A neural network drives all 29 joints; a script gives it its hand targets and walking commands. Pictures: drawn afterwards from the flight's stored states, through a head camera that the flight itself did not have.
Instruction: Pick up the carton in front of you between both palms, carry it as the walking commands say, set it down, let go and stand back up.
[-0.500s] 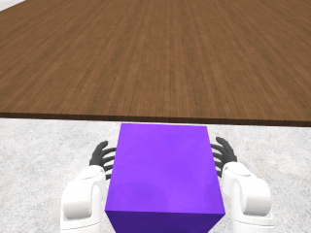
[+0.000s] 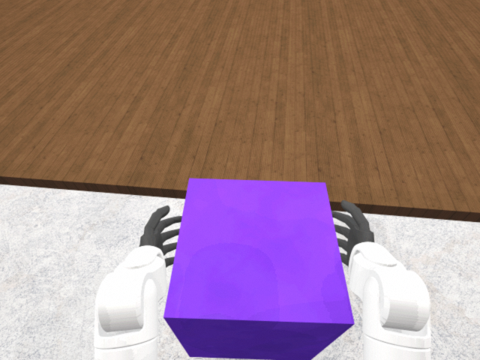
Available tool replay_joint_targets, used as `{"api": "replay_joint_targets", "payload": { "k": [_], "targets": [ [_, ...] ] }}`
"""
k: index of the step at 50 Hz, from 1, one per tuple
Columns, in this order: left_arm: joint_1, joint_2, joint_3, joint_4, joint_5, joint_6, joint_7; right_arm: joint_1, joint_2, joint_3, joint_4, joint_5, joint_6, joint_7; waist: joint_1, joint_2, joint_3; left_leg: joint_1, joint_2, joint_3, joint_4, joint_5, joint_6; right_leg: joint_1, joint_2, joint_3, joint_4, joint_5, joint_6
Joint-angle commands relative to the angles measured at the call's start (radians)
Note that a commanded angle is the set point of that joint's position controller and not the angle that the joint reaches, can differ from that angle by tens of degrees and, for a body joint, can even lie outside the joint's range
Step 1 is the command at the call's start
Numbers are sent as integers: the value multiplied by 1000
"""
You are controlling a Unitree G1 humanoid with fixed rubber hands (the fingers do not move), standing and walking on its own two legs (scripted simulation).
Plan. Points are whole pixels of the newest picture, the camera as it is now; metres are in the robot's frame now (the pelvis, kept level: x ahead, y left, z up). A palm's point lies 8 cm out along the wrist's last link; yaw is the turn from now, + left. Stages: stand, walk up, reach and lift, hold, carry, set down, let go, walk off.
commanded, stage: carry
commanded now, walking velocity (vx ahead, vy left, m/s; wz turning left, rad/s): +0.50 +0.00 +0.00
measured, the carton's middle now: (253, 275) +0.27 +0.01 +0.00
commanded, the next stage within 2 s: none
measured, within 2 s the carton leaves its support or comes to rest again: neither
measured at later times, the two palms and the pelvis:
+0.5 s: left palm (188, 110) +0.62 +0.17 +0.07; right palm (324, 112) +0.59 -0.13 +0.08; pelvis +0.34 +0.04 +0.00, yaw -4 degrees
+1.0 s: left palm (224, 8) +1.03 +0.12 +0.14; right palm (326, 4) +1.04 -0.19 +0.14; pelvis +0.64 -0.03 -0.01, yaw -2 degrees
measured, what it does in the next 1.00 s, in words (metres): walks ahead: left foot, then right foot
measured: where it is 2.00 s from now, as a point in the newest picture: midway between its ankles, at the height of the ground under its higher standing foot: (260, 132)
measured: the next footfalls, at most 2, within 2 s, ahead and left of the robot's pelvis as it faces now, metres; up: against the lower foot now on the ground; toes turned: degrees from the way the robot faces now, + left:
left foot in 0.24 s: +0.36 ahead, +0.11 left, +0.00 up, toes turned +9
right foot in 0.74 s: +0.68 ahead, -0.09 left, +0.00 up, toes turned -11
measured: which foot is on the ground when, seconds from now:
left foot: up 0.00-0.22, down 0.24-0.76, up 0.78-1.00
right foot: down 0.00-0.28, up 0.30-0.72, down 0.74-1.00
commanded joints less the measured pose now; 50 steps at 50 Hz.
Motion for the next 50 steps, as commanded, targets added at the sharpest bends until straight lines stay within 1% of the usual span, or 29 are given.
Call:
{"api": "replay_joint_targets", "payload": {
  "k": [1, 4, 9, 11, 12, 13, 14, 15, 16, 17, 18, 19, 20, 24, 27, 30, 32, 33, 35, 36, 37, 38, 39, 40, 41, 42, 43, 44, 50],
  "targets": [
    [-500, -908, -746, -116, -446, -11, -291, -354, 947, 729, -35, 355, -17, 221, -12, -127, -298, -107, -1, 24, -136, 80, -8, 364, -240, 207, -116, 324, -62],
    [-453, -867, -730, -101, -433, -1, -295, -330, 920, 722, -43, 349, -5, 217, -10, -137, -231, -97, -19, 68, -296, 144, -7, 362, -214, 149, -112, 392, -54],
    [-436, -837, -708, -79, -402, 20, -287, -350, 887, 719, -41, 378, 27, 237, -9, -156, -145, 39, -50, 138, -465, 231, 30, 345, -206, 78, -73, 544, -26],
    [-453, -828, -710, -78, -401, 26, -284, -360, 880, 713, -29, 388, 33, 245, -28, -153, -202, 248, -102, 192, -511, 207, 41, 308, -183, 7, 110, 672, 7],
    [-461, -822, -713, -82, -400, 29, -282, -352, 875, 704, -16, 389, 34, 249, -44, -109, -260, 435, -121, 206, -515, 140, 42, 221, -148, -22, 275, 618, 27],
    [-479, -810, -711, -81, -397, 30, -281, -342, 873, 695, -6, 387, 36, 252, -69, -11, -320, 619, 36, -7, -559, 9, 57, 60, -121, -7, 493, 352, 53],
    [-511, -827, -729, -112, -406, 37, -280, -357, 865, 683, 19, 379, 25, 257, -65, 272, -396, 831, 306, -507, -676, -141, 211, -253, 7, 32, 798, 32, 98],
    [-527, -831, -731, -109, -406, 31, -280, -358, 902, 698, 11, 399, 23, 260, -58, 282, -360, 841, 336, -630, -766, 14, 242, -417, 39, 155, 937, -261, 78],
    [-539, -866, -737, -101, -408, 23, -279, -392, 926, 705, -18, 413, 18, 262, -53, 220, -352, 812, 314, -503, -733, 155, 226, -448, -20, 212, 1008, -249, 50],
    [-540, -892, -738, -105, -410, 12, -277, -413, 953, 712, -30, 423, 13, 262, -52, 115, -365, 767, 288, -405, -705, 255, 199, -440, -59, 226, 986, -192, 33],
    [-537, -916, -739, -105, -412, 3, -274, -429, 969, 722, -50, 433, 8, 262, -47, 40, -348, 701, 269, -317, -712, 310, 167, -420, -93, 227, 912, -137, 28],
    [-526, -929, -739, -107, -409, -4, -269, -437, 975, 729, -66, 438, 4, 261, -41, 47, -350, 664, 248, -249, -730, 301, 136, -389, -106, 220, 842, -96, 32],
    [-510, -935, -739, -108, -403, -9, -264, -429, 975, 731, -76, 441, 2, 262, -41, 72, -358, 654, 233, -201, -740, 305, 126, -367, -97, 197, 794, -74, 39],
    [-451, -925, -743, -114, -377, -20, -242, -377, 932, 727, -99, 439, 5, 270, -44, 123, -318, 682, 193, -83, -767, 364, 130, -420, -71, 126, 598, -15, 71],
    [-512, -875, -752, -149, -387, -8, -231, -410, 866, 719, -116, 438, 15, 267, -45, 140, -256, 694, 159, -20, -771, 401, 128, -450, -62, 85, 444, 64, 80],
    [-630, -785, -752, -168, -415, 19, -223, -498, 771, 699, -122, 431, 32, 249, -54, 147, -196, 683, 139, 27, -751, 445, 128, -426, -37, 44, 320, 117, 64],
    [-737, -714, -741, -157, -432, 41, -218, -587, 699, 679, -102, 423, 47, 231, -74, 161, -167, 669, 130, 44, -726, 475, 123, -386, -15, 24, 271, 152, 38],
    [-784, -688, -731, -140, -440, 55, -215, -634, 663, 669, -88, 420, 58, 222, -72, 169, -162, 668, 133, 45, -704, 489, 117, -358, -14, 32, 255, 161, 22],
    [-873, -636, -690, -88, -448, 80, -207, -749, 617, 653, -52, 431, 84, 205, -42, 171, -205, 657, 127, 81, -574, 606, 97, -219, 18, 15, 228, 134, -6],
    [-922, -616, -663, -46, -450, 91, -203, -815, 597, 642, -25, 441, 98, 197, -1, 134, -257, 609, 89, 131, -414, 631, 72, -53, 62, -25, 189, 105, -8],
    [-947, -592, -626, 9, -452, 103, -198, -872, 580, 632, 6, 451, 114, 188, 40, 53, -339, 502, 49, 140, -201, 506, 54, 147, 43, 6, 194, 33, 2],
    [-990, -564, -592, 59, -452, 115, -191, -937, 574, 615, 38, 460, 130, 180, 50, -129, -401, 317, -22, 131, 63, 252, 31, 291, -177, 365, 121, -66, -32],
    [-1054, -551, -566, 97, -458, 118, -189, -1015, 597, 594, 55, 469, 144, 171, 53, -381, -460, 6, -170, 11, 313, -233, 12, 475, -350, 798, -18, -114, -187],
    [-1115, -595, -564, 122, -489, 127, -189, -1077, 608, 572, 91, 468, 150, 165, 31, -287, -453, -70, -110, -103, 453, -238, 50, 473, -356, 756, -18, -70, -198],
    [-1176, -640, -563, 122, -513, 126, -191, -1131, 647, 565, 112, 481, 153, 163, 41, -209, -435, -108, -79, -120, 482, -197, 70, 429, -316, 663, 26, 50, -182],
    [-1256, -685, -569, 117, -532, 126, -194, -1172, 694, 557, 139, 488, 151, 160, 30, -88, -420, -120, -48, -119, 429, -139, 80, 379, -287, 556, 52, 145, -150],
    [-1334, -731, -566, 115, -546, 125, -197, -1219, 728, 545, 163, 492, 149, 158, 21, -56, -421, -118, -23, -120, 370, -94, 80, 342, -267, 482, 55, 225, -136],
    [-1386, -766, -556, 129, -553, 125, -199, -1256, 761, 529, 190, 490, 148, 156, 18, -63, -443, -93, -18, -113, 327, -74, 74, 332, -258, 436, 51, 249, -124],
    [-1481, -865, -482, 237, -524, 125, -206, -1318, 875, 460, 348, 448, 137, 148, 32, -90, -447, -238, -25, -55, 114, -35, 42, 419, -228, 324, 74, 423, -158]
  ]
}}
